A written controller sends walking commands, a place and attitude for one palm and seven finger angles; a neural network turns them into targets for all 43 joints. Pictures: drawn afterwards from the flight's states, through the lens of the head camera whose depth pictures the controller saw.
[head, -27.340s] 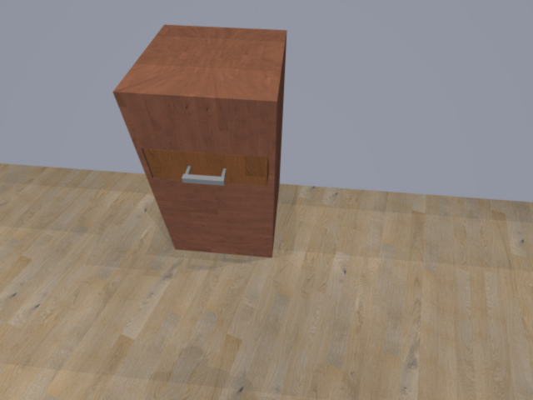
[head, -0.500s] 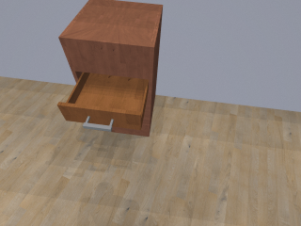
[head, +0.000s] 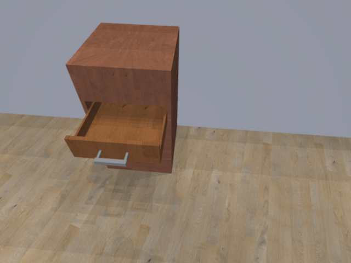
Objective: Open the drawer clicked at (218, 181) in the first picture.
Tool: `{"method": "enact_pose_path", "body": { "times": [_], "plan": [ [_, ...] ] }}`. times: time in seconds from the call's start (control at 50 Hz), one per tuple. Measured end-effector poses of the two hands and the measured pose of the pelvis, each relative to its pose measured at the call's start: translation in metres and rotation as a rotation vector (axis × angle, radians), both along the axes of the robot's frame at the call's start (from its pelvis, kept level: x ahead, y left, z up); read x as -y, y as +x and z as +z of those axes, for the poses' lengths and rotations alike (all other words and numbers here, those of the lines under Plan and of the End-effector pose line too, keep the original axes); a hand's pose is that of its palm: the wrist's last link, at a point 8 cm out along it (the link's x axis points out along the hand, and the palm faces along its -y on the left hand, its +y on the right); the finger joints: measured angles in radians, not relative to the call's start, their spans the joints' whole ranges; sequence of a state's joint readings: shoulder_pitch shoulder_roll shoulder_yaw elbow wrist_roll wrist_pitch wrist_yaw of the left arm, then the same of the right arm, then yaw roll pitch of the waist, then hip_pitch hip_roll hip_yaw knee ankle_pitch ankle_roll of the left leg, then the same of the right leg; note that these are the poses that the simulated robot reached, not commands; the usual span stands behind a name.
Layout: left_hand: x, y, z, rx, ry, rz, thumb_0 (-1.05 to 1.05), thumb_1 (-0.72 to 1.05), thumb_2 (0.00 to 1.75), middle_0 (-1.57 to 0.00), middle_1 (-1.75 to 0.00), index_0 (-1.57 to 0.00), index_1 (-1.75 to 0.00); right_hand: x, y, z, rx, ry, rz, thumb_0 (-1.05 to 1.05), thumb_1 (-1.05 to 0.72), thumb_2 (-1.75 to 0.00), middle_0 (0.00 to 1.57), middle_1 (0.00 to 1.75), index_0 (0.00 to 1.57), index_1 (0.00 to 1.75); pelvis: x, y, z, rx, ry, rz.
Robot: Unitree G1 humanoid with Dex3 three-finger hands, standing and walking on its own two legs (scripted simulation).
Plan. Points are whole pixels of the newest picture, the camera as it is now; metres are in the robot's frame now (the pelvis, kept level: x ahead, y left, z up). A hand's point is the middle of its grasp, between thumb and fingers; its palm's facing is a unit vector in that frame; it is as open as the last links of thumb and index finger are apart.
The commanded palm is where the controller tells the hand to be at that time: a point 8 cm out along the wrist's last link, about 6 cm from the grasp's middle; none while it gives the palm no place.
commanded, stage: let the arm hang, fingers relaxed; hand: left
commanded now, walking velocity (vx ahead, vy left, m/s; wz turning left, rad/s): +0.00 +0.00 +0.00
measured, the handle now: (112, 157) +0.55 +0.29 -0.25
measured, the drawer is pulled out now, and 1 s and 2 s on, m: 0.23 0.23 0.23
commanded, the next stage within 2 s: look to check the result in 0.10 s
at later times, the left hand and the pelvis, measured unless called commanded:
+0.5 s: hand out of the picture -0.04 +0.14 -0.17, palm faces +0.06 -0.98 -0.16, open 7.3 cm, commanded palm none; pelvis +0.01 -0.01 +0.00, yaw +0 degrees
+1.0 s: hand out of the picture -0.01 +0.12 -0.17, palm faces +0.07 -0.98 -0.17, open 7.3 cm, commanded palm none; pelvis +0.02 -0.03 +0.00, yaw +1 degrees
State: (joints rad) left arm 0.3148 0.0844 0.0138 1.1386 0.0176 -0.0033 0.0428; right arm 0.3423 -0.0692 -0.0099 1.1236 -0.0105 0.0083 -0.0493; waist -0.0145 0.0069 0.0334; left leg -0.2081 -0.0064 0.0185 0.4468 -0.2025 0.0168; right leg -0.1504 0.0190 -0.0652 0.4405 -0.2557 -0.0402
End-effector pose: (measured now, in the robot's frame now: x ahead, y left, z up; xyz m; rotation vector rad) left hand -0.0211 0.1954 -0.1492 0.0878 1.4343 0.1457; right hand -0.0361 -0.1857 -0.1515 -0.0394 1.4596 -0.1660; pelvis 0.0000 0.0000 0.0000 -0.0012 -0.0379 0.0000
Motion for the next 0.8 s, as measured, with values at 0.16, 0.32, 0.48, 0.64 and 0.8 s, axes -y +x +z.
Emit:
{"method": "enact_pose_path", "body": {
  "times": [0.16, 0.32, 0.48, 0.64, 0.8],
  "plan": [
    [0.0, -0.007, 0.002, -0.02, 0.011, 0.011, 0.0, 0.92, 0.9, -0.2, -0.3, -0.2, -0.3, 0.009, -0.005, 0.001, -0.022, -0.011, 0.002, 0.0, -0.91, -0.9, 0.19, 0.3, 0.2, 0.29, 0.005, 0.002, 0.0, 0.001, 0.0, 0.002],
    [0.002, -0.018, 0.003, -0.06, 0.017, 0.019, 0.0, 0.91, 0.9, -0.2, -0.3, -0.2, -0.3, 0.016, -0.008, 0.002, -0.05, -0.013, 0.008, 0.0, -0.91, -0.9, 0.19, 0.3, 0.2, 0.29, 0.009, 0.003, 0.001, -0.001, 0.0, 0.004],
    [0.009, -0.02, 0.004, -0.079, 0.013, 0.025, 0.0, 0.91, 0.9, -0.2, -0.3, -0.2, -0.3, 0.02, -0.005, 0.002, -0.058, -0.011, 0.012, 0.0, -0.91, -0.9, 0.19, 0.3, 0.2, 0.29, 0.014, 0.006, 0.001, -0.006, 0.0, 0.006],
    [0.016, -0.01, 0.004, -0.057, 0.009, 0.026, 0.0, 0.91, 0.9, -0.2, -0.3, -0.2, -0.3, 0.023, 0.006, 0.0, -0.039, -0.007, 0.017, 0.0, -0.91, -0.9, 0.19, 0.3, 0.2, 0.29, 0.018, 0.01, 0.001, -0.004, 0.002, 0.007],
    [0.021, 0.002, 0.004, -0.032, 0.012, 0.024, 0.0, 0.91, 0.9, -0.2, -0.3, -0.2, -0.3, 0.027, 0.016, -0.001, -0.023, -0.004, 0.021, 0.0, -0.91, -0.9, 0.19, 0.3, 0.2, 0.29, 0.023, 0.013, 0.001, -0.003, 0.004, 0.008]
  ]
}}
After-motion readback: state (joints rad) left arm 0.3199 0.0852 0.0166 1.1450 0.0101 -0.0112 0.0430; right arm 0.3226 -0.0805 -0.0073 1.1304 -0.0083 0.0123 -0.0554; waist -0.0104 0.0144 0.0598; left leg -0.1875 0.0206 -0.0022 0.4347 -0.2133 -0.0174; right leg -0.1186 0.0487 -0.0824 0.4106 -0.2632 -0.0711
